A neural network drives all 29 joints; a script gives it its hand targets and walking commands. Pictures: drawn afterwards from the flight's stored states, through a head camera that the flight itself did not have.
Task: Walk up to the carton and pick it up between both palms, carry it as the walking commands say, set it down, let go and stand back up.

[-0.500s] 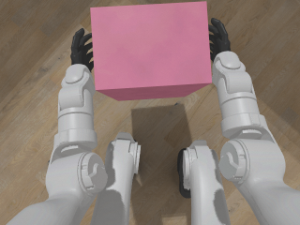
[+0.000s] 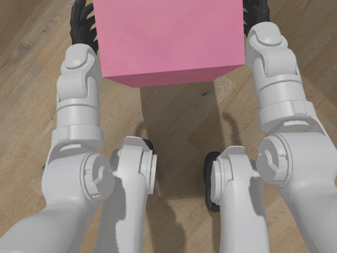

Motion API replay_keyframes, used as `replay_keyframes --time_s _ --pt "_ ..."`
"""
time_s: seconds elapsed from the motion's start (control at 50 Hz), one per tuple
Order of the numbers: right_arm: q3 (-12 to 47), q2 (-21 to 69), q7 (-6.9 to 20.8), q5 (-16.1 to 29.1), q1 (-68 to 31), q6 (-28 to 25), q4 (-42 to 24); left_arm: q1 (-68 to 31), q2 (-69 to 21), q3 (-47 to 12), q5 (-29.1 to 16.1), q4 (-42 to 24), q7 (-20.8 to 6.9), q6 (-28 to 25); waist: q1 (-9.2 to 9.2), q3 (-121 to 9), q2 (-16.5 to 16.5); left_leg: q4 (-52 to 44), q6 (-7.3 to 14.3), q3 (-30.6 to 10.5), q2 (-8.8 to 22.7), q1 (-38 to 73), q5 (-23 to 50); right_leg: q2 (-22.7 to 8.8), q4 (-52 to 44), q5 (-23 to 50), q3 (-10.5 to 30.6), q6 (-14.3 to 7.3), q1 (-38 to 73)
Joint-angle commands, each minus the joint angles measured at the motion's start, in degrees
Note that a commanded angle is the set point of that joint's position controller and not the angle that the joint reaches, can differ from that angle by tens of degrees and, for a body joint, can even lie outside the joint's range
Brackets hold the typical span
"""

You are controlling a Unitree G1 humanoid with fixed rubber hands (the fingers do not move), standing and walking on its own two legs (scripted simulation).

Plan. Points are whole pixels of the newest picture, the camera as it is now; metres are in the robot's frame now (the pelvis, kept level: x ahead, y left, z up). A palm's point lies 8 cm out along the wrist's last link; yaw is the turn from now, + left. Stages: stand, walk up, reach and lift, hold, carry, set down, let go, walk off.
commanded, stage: set down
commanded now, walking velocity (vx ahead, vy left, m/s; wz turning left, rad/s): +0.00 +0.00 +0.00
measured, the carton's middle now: (169, 42) +0.53 +0.06 -0.21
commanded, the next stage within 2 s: none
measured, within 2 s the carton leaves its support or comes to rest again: rests again in 1.08 s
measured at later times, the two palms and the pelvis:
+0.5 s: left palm (92, 44) +0.50 +0.22 -0.17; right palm (249, 29) +0.56 -0.10 -0.17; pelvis +0.00 +0.00 -0.03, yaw +0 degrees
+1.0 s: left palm (95, 46) +0.50 +0.22 -0.18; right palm (245, 35) +0.55 -0.10 -0.19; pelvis +0.00 +0.00 -0.04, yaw +0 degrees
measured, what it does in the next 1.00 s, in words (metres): stands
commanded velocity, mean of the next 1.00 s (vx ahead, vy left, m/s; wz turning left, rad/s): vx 0.00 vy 0.00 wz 0.00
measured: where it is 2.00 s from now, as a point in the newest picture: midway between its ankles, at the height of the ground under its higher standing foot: (177, 184)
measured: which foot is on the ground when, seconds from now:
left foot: down 0.00-1.00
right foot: down 0.00-1.00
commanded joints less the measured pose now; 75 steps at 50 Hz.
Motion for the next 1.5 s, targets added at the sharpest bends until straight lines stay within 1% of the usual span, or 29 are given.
replay_keyframes --time_s 0.0,0.06,0.12,0.18,0.22,0.3,0.46,0.62,0.8,0.98,1.1,1.3,1.48 --pt "21.61 54.01 11.87 7.00 -33.50 -2.87 -5.40 -39.94 -47.66 -29.61 -7.91 -2.39 -14.32 -1.43 3.01 -69.26 -1.93 -5.27 0.63 9.98 -4.04 41.65 18.07 3.91 -8.68 13.67 -7.25 -1.87 31.04" --pt "22.19 53.48 11.69 7.89 -34.44 -3.35 -5.31 -40.99 -46.93 -30.02 -8.63 -2.55 -14.16 -1.96 3.06 -69.37 -1.82 -3.96 0.57 10.03 -3.88 41.81 18.76 3.79 -7.27 14.38 -7.26 -1.90 31.00" --pt "23.67 53.71 11.33 9.30 -35.68 -3.80 -6.60 -42.32 -46.92 -31.55 -10.11 -4.06 -13.80 -2.51 3.13 -72.61 -1.58 -2.75 0.41 10.14 -3.77 43.64 20.78 3.76 -5.97 16.29 -7.40 -1.83 32.48" --pt "24.79 53.72 10.91 10.25 -36.84 -4.32 -8.02 -42.65 -48.39 -32.71 -11.81 -4.85 -13.54 -2.99 2.42 -74.63 -1.66 -1.69 0.24 10.05 -3.85 44.70 22.71 3.78 -5.12 18.09 -7.53 -1.85 33.35" --pt "24.83 53.51 10.73 10.12 -36.54 -4.46 -7.93 -42.34 -48.77 -32.89 -12.14 -4.24 -13.64 -2.93 1.93 -73.66 -1.63 -1.36 0.22 10.03 -3.93 43.69 22.51 3.76 -4.84 18.15 -7.51 -1.89 33.29" --pt "23.59 53.23 10.97 9.01 -34.86 -4.31 -5.77 -41.48 -48.37 -31.64 -11.17 -2.29 -13.98 -2.77 1.67 -68.77 -1.85 -1.26 0.45 9.93 -4.08 40.66 19.85 3.72 -4.70 15.81 -7.30 -1.95 31.26" --pt "22.30 52.78 11.58 8.62 -35.28 -4.74 -4.17 -41.33 -46.95 -29.03 -9.67 -0.20 -14.12 -3.39 2.80 -64.73 -2.23 -0.82 0.80 9.92 -4.03 38.61 18.36 3.67 -4.34 14.30 -6.99 -1.94 28.79" --pt "21.59 51.07 11.41 8.23 -36.28 -5.28 -3.35 -41.83 -46.52 -27.68 -9.67 1.65 -14.61 -3.85 2.29 -62.24 -2.81 -0.07 0.87 9.98 -3.90 36.27 16.56 3.44 -4.05 13.15 -6.85 -2.03 28.55" --pt "21.64 50.21 11.13 7.83 -36.53 -6.06 -3.17 -41.25 -46.13 -26.66 -10.20 3.74 -15.16 -4.51 1.96 -59.45 -4.38 0.94 1.07 9.59 -4.04 34.07 16.55 3.31 -3.32 13.66 -6.90 -2.09 28.11" --pt "22.39 49.66 10.89 8.74 -36.02 -7.06 -2.92 -40.46 -45.22 -26.33 -10.35 4.64 -15.12 -5.62 2.71 -57.61 -4.54 2.07 1.15 9.63 -4.00 32.58 18.20 3.31 -2.56 15.80 -6.39 -2.15 27.91" --pt "21.79 48.73 10.71 8.29 -34.69 -7.48 -1.65 -40.11 -44.57 -26.16 -10.38 5.15 -15.09 -6.20 2.40 -55.45 -4.10 2.48 1.06 9.47 -3.91 31.56 18.37 3.27 -2.27 16.09 -6.14 -2.34 26.92" --pt "19.24 46.57 11.20 6.01 -33.62 -7.45 1.44 -40.12 -42.64 -24.22 -9.08 7.78 -14.94 -6.57 1.68 -49.47 -3.57 2.27 1.20 9.04 -3.81 29.31 14.92 3.00 -2.20 12.31 -6.19 -2.76 23.29" --pt "17.44 45.02 11.48 4.37 -32.55 -7.47 3.19 -40.00 -41.01 -23.02 -8.50 8.97 -14.76 -7.12 1.08 -47.05 -3.34 2.44 1.12 8.86 -3.79 28.43 14.15 2.69 -2.01 11.74 -6.20 -2.91 22.40"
